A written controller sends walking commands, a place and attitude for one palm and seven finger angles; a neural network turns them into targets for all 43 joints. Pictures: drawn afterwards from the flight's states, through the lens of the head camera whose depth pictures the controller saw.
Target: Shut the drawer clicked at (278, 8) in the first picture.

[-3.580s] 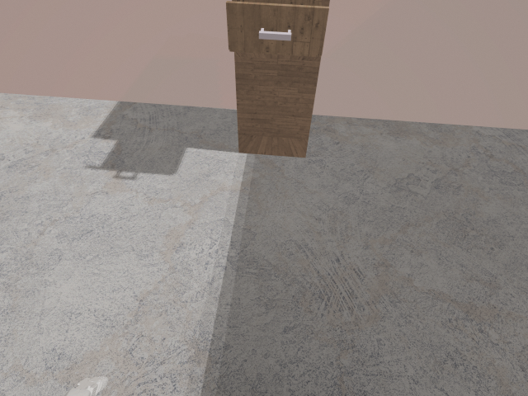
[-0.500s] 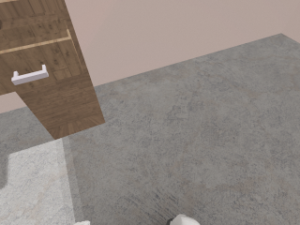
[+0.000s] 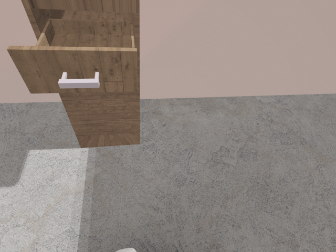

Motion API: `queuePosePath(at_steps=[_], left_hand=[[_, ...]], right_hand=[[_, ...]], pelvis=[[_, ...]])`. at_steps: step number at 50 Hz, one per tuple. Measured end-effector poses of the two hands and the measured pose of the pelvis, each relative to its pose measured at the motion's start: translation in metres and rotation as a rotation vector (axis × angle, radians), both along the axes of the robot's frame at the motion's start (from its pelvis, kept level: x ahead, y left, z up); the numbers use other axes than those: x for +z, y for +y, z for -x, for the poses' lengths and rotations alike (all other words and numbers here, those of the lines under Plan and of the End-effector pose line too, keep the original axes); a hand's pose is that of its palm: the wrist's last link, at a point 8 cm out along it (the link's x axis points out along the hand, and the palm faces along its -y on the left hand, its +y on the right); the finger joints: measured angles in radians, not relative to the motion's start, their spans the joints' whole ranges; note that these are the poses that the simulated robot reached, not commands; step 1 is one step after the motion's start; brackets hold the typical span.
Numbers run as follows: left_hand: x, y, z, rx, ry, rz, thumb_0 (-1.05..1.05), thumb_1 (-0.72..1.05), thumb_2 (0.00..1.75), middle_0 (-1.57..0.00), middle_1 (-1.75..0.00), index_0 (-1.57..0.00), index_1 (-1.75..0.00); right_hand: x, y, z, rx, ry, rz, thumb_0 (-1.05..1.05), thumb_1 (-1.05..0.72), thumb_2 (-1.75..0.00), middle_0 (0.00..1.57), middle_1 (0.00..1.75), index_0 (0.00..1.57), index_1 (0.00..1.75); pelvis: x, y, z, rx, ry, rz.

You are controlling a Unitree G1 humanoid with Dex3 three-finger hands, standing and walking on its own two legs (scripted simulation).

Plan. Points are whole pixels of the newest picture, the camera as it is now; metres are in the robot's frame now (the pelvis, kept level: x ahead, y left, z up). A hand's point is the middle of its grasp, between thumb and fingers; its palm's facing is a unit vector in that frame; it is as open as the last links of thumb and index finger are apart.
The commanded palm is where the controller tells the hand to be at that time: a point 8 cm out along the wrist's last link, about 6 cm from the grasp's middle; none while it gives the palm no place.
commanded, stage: turn to face it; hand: left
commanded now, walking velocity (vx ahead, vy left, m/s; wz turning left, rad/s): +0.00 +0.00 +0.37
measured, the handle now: (80, 79) +0.57 +0.31 +0.06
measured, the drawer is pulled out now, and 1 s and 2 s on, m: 0.27 0.27 0.27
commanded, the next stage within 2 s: take the last steps up to it in 0.42 s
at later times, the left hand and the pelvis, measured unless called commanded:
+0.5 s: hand out of the picture +0.05 +0.18 -0.14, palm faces +0.17 -0.95 -0.27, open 7.4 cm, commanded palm none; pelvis +0.00 -0.03 +0.02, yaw +8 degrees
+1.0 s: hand out of the picture -0.11 +0.10 -0.13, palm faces +0.39 -0.90 -0.19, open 7.3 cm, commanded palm none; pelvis +0.03 -0.02 +0.03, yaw +16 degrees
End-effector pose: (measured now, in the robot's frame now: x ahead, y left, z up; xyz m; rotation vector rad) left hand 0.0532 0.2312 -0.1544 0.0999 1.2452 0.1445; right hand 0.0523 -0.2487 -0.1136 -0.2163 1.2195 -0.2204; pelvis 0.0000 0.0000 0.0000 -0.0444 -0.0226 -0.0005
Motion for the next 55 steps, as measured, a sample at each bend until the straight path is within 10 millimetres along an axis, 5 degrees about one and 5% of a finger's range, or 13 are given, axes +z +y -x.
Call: queuePosePath(at_steps=[8,15,27,32,40,47,55], left_hand=[[0.02,0.031,0.027,0.065,0.097,-0.041,0.01,0.91,0.9,-0.2,-0.3,-0.2,-0.3],[0.035,0.034,0.032,0.109,0.084,-0.083,0.01,0.91,0.9,-0.2,-0.3,-0.2,-0.3],[0.049,-0.025,0.025,0.128,-0.03,-0.135,0.01,0.91,0.9,-0.2,-0.3,-0.2,-0.3],[0.06,-0.053,0.046,0.181,-0.033,-0.116,0.01,0.91,0.9,-0.2,-0.3,-0.21,-0.3],[0.062,-0.071,0.101,0.278,0.057,-0.088,0.01,0.92,0.9,-0.2,-0.3,-0.21,-0.3],[0.057,-0.085,0.161,0.372,0.233,-0.01,0.01,0.91,0.9,-0.2,-0.3,-0.21,-0.3],[0.036,-0.065,0.195,0.431,0.418,0.102,0.01,0.9,0.9,-0.2,-0.3,-0.21,-0.3]], right_hand=[[0.015,0.021,-0.029,0.076,0.001,-0.004,0.01,-0.91,-0.9,0.2,0.3,0.2,0.29],[0.014,0.023,-0.039,0.103,0.001,-0.038,0.01,-0.91,-0.9,0.2,0.3,0.2,0.3],[-0.023,-0.022,-0.026,0.117,0.045,-0.121,0.01,-0.91,-0.9,0.2,0.3,0.2,0.3],[-0.018,-0.039,-0.021,0.151,0.092,-0.13,0.01,-0.91,-0.9,0.2,0.3,0.2,0.29],[-0.01,-0.05,-0.022,0.21,0.155,-0.11,0.01,-0.91,-0.9,0.2,0.3,0.2,0.29],[-0.004,-0.018,-0.063,0.287,0.141,-0.098,0.01,-0.91,-0.9,0.19,0.3,0.2,0.29],[-0.001,0.069,-0.144,0.379,-0.033,-0.096,0.01,-0.91,-0.9,0.19,0.3,0.2,0.29]], pelvis=[[0.019,0.011,-0.007,0.05,0.023,0.001],[0.025,0.005,-0.01,0.092,0.023,-0.009],[0.013,-0.043,-0.001,0.158,0.006,-0.057],[0.023,-0.057,-0.001,0.202,0.001,-0.072],[0.032,-0.06,-0.01,0.253,0.014,-0.078],[0.033,-0.037,-0.024,0.274,0.026,-0.066],[0.015,0.017,-0.05,0.272,0.023,-0.025]])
